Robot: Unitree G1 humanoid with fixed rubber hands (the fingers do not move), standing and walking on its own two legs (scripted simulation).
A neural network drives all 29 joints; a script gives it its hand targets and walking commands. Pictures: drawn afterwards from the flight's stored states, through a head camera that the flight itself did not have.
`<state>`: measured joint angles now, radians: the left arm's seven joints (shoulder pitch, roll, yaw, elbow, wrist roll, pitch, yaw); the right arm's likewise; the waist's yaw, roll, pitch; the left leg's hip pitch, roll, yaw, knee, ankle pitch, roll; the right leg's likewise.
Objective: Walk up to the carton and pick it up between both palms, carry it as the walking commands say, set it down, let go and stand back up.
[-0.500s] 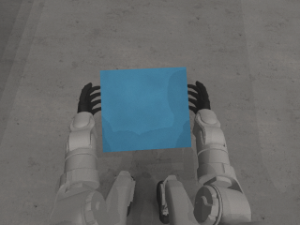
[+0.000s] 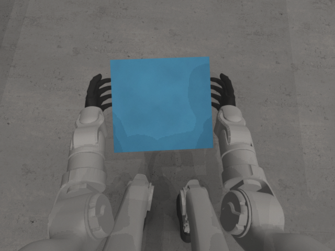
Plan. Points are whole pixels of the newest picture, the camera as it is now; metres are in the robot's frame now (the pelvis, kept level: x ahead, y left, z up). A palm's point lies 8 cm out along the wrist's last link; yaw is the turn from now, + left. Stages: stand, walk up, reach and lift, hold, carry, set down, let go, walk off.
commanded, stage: set down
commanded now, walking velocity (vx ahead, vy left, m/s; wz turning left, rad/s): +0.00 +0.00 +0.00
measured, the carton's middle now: (161, 108) +0.46 +0.04 -0.15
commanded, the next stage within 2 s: none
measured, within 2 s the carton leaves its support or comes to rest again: neither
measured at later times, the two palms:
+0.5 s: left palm (104, 109) +0.44 +0.20 -0.16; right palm (213, 108) +0.47 -0.11 -0.16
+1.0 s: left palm (111, 110) +0.47 +0.21 -0.25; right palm (205, 111) +0.49 -0.10 -0.25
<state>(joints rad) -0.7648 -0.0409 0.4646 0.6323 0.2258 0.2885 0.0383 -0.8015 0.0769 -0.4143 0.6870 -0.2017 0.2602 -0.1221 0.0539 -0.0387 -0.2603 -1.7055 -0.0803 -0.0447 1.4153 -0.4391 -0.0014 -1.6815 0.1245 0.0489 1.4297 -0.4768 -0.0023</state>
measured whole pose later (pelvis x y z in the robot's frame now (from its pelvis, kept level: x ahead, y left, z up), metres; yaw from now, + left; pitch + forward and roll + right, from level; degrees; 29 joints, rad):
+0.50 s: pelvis -0.02 +0.00 -0.07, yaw -1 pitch +45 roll -1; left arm -0.97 0.04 0.47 0.70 0.19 0.30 0.06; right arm -1.02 0.02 -0.41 0.76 -0.17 0.26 -0.17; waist 0.06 -0.05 -0.18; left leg -1.98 -0.09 -0.05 1.67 -0.48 -0.02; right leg -1.96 0.15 0.04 1.68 -0.51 0.01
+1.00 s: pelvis -0.03 +0.00 -0.14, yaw -1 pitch +47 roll -1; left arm -1.16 0.13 0.44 0.75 0.16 0.31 0.05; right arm -1.18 -0.04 -0.40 0.78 -0.12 0.26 -0.19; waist 0.05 -0.05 -0.04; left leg -2.19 -0.11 -0.04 1.87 -0.49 -0.02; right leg -2.16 0.17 0.02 1.88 -0.53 0.03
